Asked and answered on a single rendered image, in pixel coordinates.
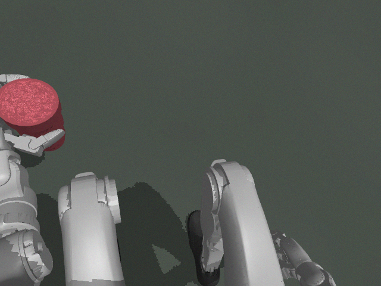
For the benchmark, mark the left robot hand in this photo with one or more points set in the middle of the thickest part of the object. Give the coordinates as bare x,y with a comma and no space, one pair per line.
25,143

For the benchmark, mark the right robot foot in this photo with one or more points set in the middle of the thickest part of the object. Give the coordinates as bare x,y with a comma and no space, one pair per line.
195,236

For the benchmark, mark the right robot arm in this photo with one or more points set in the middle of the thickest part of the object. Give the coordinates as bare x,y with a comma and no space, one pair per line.
312,274

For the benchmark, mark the cup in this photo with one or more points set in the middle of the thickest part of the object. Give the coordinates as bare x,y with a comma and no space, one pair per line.
31,107

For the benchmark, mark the right robot hand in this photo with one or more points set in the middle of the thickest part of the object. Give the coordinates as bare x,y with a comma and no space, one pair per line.
291,254

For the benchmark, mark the left robot arm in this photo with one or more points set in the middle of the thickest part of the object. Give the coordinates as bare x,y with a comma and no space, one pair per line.
24,257

